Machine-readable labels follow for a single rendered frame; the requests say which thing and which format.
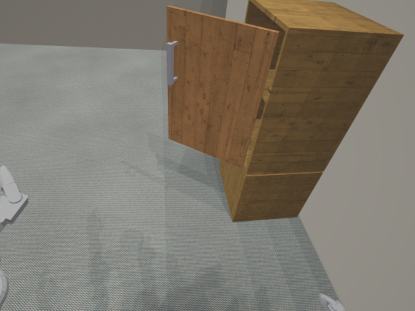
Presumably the cupboard door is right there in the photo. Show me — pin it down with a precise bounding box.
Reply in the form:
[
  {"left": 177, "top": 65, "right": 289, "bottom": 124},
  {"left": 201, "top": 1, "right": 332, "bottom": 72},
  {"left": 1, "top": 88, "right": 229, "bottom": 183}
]
[{"left": 167, "top": 6, "right": 279, "bottom": 168}]

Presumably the robot right hand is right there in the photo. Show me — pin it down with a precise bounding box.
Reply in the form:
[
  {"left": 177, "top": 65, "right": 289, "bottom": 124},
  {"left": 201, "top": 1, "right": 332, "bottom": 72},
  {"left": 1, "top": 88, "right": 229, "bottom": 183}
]
[{"left": 318, "top": 294, "right": 345, "bottom": 311}]

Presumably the handle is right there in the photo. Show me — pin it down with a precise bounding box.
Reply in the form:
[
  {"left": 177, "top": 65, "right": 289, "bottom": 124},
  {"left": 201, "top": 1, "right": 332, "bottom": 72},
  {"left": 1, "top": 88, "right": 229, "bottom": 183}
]
[{"left": 167, "top": 41, "right": 178, "bottom": 86}]

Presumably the robot left hand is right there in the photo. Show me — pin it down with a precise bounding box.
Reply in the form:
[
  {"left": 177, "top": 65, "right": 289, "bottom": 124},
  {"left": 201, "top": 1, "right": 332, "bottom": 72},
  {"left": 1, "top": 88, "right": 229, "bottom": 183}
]
[{"left": 0, "top": 165, "right": 29, "bottom": 232}]

